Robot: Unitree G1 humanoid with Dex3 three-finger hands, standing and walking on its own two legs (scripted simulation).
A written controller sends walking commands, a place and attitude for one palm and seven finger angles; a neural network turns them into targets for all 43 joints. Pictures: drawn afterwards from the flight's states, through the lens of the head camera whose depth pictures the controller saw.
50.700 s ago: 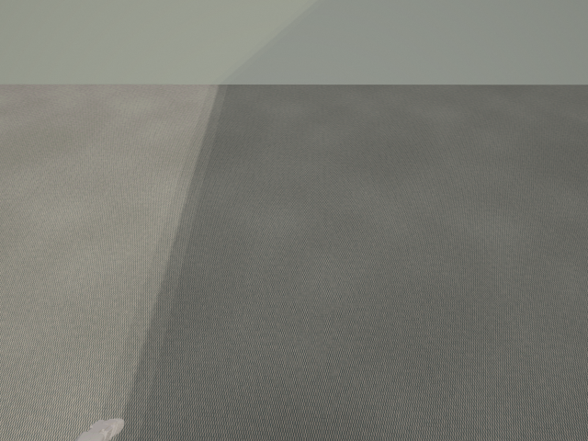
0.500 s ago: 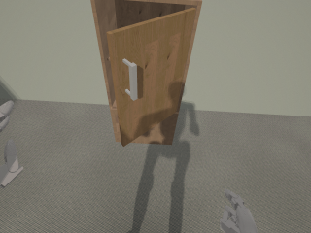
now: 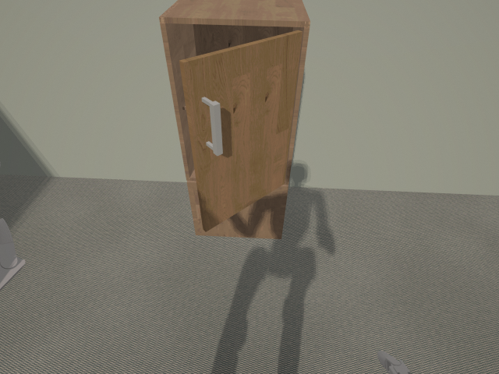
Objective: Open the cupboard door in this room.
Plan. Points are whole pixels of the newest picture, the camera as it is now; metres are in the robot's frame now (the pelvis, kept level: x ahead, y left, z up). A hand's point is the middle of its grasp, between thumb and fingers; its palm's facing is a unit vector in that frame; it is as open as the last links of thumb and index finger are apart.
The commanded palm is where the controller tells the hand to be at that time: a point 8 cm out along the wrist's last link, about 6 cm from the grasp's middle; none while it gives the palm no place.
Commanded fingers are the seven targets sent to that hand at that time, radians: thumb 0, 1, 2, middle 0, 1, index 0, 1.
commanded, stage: stop stepping back and stand still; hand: left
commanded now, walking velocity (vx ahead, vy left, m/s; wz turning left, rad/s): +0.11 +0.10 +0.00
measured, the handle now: (212, 126) +0.70 +0.11 +0.06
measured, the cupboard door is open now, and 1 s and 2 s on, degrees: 44 44 44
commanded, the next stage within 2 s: let the arm hang, fingers relaxed in 0.48 s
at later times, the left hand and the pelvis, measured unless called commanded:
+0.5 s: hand (15, 274) +0.18 +0.26 +0.19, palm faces +0.47 -0.71 -0.53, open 7.4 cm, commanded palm +0.12 +0.29 +0.19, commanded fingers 0.00 0.90 0.90 -0.20 -0.30 -0.20 -0.30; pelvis -0.02 -0.01 +0.00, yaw +1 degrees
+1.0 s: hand out of the picture -0.01 +0.19 -0.16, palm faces +0.10 -0.97 -0.22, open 6.9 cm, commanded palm none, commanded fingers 0.00 0.90 0.90 -0.20 -0.30 -0.20 -0.30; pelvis -0.03 -0.01 +0.01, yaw +5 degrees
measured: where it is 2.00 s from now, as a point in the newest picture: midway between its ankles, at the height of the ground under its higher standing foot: outside the picture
